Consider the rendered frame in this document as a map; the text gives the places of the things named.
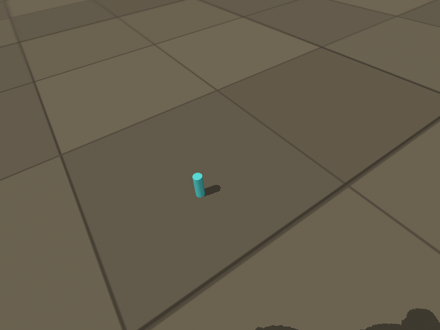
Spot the can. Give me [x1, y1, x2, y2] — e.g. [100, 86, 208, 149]
[192, 173, 205, 197]

